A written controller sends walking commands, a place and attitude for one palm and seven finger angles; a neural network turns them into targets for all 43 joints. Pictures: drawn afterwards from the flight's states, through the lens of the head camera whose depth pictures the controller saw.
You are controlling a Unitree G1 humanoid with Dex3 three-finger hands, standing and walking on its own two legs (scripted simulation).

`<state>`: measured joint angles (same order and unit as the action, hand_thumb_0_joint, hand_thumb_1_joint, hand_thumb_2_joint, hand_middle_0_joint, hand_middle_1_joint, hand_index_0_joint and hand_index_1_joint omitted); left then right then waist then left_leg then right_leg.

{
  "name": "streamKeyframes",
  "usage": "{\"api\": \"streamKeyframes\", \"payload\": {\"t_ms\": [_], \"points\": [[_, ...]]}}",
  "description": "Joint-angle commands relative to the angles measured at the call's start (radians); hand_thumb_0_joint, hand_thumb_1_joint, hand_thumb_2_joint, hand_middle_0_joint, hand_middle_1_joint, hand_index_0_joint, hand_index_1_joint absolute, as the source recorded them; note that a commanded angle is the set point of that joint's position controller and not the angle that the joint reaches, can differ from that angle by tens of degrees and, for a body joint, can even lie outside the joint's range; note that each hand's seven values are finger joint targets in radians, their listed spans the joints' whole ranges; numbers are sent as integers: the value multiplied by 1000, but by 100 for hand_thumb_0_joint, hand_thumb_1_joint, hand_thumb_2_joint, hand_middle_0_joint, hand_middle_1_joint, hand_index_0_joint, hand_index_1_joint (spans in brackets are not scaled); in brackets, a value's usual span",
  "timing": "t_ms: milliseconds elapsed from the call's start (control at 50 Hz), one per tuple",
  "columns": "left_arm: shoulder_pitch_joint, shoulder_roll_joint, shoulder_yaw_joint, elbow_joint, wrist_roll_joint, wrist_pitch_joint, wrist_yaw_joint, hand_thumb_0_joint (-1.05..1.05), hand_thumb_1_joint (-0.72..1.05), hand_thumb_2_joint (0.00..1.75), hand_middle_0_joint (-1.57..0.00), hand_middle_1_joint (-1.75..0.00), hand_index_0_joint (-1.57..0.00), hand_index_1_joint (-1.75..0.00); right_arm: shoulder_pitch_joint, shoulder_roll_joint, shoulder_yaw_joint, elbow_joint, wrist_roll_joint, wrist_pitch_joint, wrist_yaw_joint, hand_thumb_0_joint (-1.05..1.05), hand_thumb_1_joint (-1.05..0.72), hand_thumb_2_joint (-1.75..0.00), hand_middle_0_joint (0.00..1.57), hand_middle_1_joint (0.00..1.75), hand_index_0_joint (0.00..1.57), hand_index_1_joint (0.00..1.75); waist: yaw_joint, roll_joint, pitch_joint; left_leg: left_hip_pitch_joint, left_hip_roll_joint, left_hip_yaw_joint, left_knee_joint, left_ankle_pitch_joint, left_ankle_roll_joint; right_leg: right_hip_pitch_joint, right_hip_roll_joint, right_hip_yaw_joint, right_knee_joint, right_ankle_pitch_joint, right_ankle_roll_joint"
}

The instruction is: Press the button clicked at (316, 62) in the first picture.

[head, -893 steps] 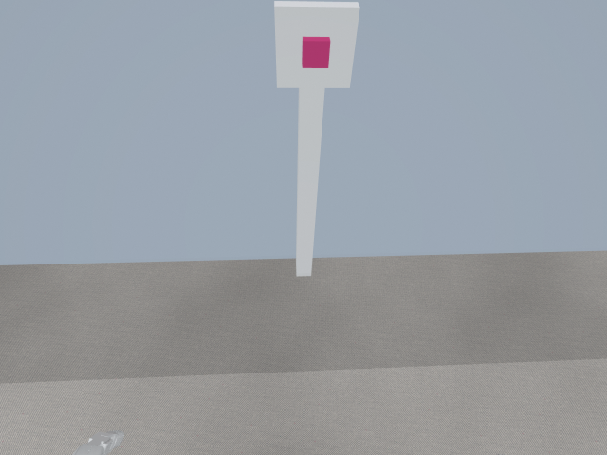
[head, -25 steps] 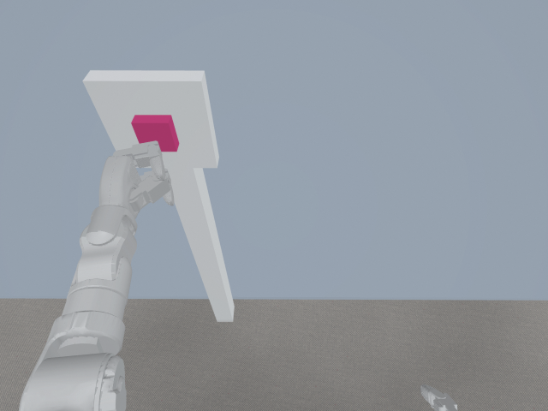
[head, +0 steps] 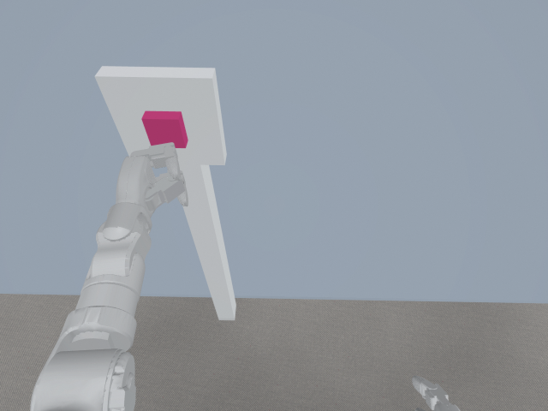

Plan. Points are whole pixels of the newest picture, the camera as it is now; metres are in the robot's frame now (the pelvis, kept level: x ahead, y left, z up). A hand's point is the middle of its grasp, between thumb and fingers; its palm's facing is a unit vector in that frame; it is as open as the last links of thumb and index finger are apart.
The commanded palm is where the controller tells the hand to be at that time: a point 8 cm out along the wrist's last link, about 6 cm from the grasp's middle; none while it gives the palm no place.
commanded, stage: aim a knuckle at the button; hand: left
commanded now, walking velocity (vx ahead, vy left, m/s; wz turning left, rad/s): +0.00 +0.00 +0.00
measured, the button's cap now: (166, 128) +0.50 +0.19 +0.15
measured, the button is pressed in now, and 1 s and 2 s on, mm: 0 8 1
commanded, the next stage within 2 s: press the button with the knuckle in 0.06 s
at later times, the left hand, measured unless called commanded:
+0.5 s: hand (185, 168) +0.44 +0.15 +0.13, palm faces +0.01 -1.00 +0.01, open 3.1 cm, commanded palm +0.40 +0.21 +0.12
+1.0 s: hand (176, 163) +0.45 +0.17 +0.12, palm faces +0.02 -1.00 +0.00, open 3.1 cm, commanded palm +0.44 +0.21 +0.12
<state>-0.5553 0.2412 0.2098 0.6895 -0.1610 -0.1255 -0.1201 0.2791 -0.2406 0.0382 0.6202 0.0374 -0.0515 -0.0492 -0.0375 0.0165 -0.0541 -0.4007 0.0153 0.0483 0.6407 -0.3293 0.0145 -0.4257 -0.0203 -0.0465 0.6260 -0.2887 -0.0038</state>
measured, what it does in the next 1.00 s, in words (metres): stands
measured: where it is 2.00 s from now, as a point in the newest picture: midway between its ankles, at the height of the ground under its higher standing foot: outside the picture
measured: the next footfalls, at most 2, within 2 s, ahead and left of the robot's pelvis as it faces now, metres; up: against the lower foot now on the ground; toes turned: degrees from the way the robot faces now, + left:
none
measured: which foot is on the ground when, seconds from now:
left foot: down 0.00-1.00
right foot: down 0.00-1.00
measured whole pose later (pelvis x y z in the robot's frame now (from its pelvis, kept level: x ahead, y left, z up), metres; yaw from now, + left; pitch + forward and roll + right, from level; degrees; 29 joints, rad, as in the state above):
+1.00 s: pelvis -0.01 +0.00 -0.01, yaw +1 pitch +8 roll -1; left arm -0.80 0.35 0.27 1.02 -0.14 -0.25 -0.18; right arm 0.35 -0.27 0.02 0.67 0.03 -0.04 -0.05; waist -0.08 0.02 -0.05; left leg -0.51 0.02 0.03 0.70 -0.34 0.01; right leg -0.51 -0.01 -0.06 0.66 -0.29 -0.01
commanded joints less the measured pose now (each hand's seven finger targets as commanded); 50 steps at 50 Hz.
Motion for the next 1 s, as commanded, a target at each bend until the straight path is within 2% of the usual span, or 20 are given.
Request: {"api": "streamKeyframes", "payload": {"t_ms": [0,100,140,160,180,220,340,400,420,500,540,620,660,720,820,840,880,900,920,980], "points": [[-379,218,70,-250,-14,-105,1,0,90,90,-130,-150,-130,-150,-8,-139,-53,-133,3,-43,-14,0,-90,-90,20,30,20,30,16,-25,-321,105,-15,-39,-74,245,7,173,28,17,-49,292,-25],[-389,212,48,-296,-23,-127,-29,0,90,90,-130,-150,-130,-150,-7,-140,-57,-127,7,-48,-16,0,-90,-90,20,30,20,30,4,31,-318,131,-11,-38,-72,253,7,160,31,19,-53,300,-27],[-368,174,17,-265,-30,-110,-41,0,90,90,-130,-150,-130,-150,-10,-140,-57,-126,13,-47,-17,0,-90,-90,20,30,20,30,-6,7,-277,116,-9,-41,-78,216,8,137,34,14,-64,264,-25],[-401,185,18,-252,-32,-100,-43,0,90,90,-130,-150,-130,-150,-6,-145,-57,-118,14,-46,-21,0,-90,-90,20,30,20,30,-15,9,-260,107,-10,-47,-79,192,7,121,33,12,-69,238,-25],[-444,154,-15,-234,-32,-89,-47,0,90,90,-130,-150,-130,-150,-6,-145,-56,-111,16,-46,-23,0,-90,-90,20,30,20,30,-34,8,-230,108,-10,-49,-81,172,9,93,33,11,-77,218,-22],[-497,166,-7,-206,-33,-78,-41,0,90,90,-130,-150,-130,-150,2,-149,-58,-101,14,-46,-29,0,-90,-90,20,30,20,30,-42,-18,-215,101,-12,-57,-81,137,11,74,33,9,-86,172,-22],[-578,205,27,-136,-15,-116,-9,0,90,90,-130,-150,-130,-150,25,-150,-56,-81,5,-54,-28,0,-90,-90,20,30,20,30,-32,1,-295,117,-13,-64,-71,153,7,69,31,13,-63,168,-24],[-550,226,57,-104,-6,-139,-3,0,90,90,-130,-150,-130,-150,43,-151,-58,-80,-1,-53,-18,0,-90,-90,20,30,20,30,-17,1,-345,113,-16,-54,-59,218,4,108,30,15,-42,245,-25],[-525,257,88,-85,-2,-144,1,0,90,90,-130,-150,-130,-150,55,-155,-61,-81,-5,-50,-15,0,-90,-90,20,30,20,30,-7,-35,-370,102,-15,-56,-52,237,5,133,32,14,-33,265,-25],[-502,248,83,-79,11,-140,-2,0,90,90,-130,-150,-130,-150,59,-151,-65,-93,-3,-39,-4,0,-90,-90,20,30,20,30,-4,13,-360,90,-15,-38,-44,288,3,137,31,19,-26,330,-24],[-477,281,117,-56,4,-133,-5,0,90,90,-130,-150,-130,-150,66,-158,-67,-100,-2,-29,-3,0,-90,-90,20,30,20,30,-2,-34,-340,56,-14,-29,-45,277,9,160,33,23,-33,346,-21],[-590,288,101,-52,-1,-137,-19,0,90,90,-130,-150,-130,-150,74,-161,-65,-97,0,-17,-13,0,-90,-90,20,30,20,30,-36,-64,-291,30,-16,-29,-50,213,16,145,33,29,-51,302,-16],[-639,289,93,-55,4,-156,-26,0,90,90,-130,-150,-130,-150,75,-158,-69,-89,2,-19,-17,0,-90,-90,20,30,20,30,-42,4,-307,61,-16,-28,-43,209,15,115,33,34,-50,288,-19],[-708,266,58,-46,2,-184,-38,0,90,90,-130,-150,-130,-150,95,-156,-68,-71,-1,-25,-19,0,-90,-90,20,30,20,30,-65,20,-343,96,-14,-39,-31,214,15,90,37,30,-45,273,-21],[-710,318,104,42,-4,-186,-54,0,90,90,-130,-150,-130,-150,118,-169,-70,-52,-2,-21,-22,0,-90,-90,20,30,20,30,-58,13,-375,80,-15,-44,-25,225,13,94,37,30,-35,281,-21],[-738,289,75,57,-4,-184,-57,0,90,90,-130,-150,-130,-150,113,-165,-67,-51,-1,-21,-20,0,-90,-90,20,30,20,30,-68,27,-361,75,-16,-42,-25,214,12,77,35,29,-37,274,-19],[-768,309,88,106,0,-185,-54,0,90,90,-130,-150,-130,-150,125,-171,-67,-40,-2,-22,-20,0,-90,-90,20,30,20,30,-76,-7,-322,50,-14,-53,-29,179,13,51,37,25,-42,233,-18],[-794,303,78,98,2,-190,-52,0,90,90,-130,-150,-130,-150,124,-171,-67,-39,-1,-23,-20,0,-90,-90,20,30,20,30,-83,13,-321,53,-15,-50,-27,176,14,43,36,28,-43,229,-17],[-801,314,90,105,3,-196,-47,0,90,90,-130,-150,-130,-150,132,-173,-68,-38,-5,-23,-19,0,-90,-90,20,30,20,30,-82,-9,-328,49,-14,-56,-24,179,15,47,38,26,-40,226,-18],[-857,261,38,125,12,-210,-42,0,90,90,-130,-150,-130,-150,137,-172,-67,-30,-6,-27,-15,0,-90,-90,20,30,20,30,-102,31,-328,72,-11,-66,-20,162,8,-14,38,20,-35,189,-19]]}}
